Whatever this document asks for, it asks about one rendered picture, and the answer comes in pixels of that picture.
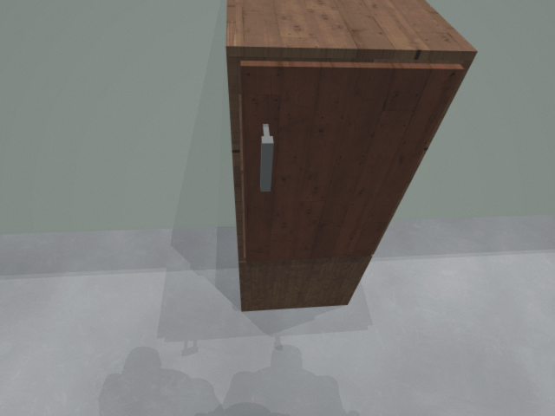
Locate handle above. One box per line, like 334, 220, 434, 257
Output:
260, 124, 274, 192

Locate cupboard door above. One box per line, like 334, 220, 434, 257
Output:
240, 61, 464, 262

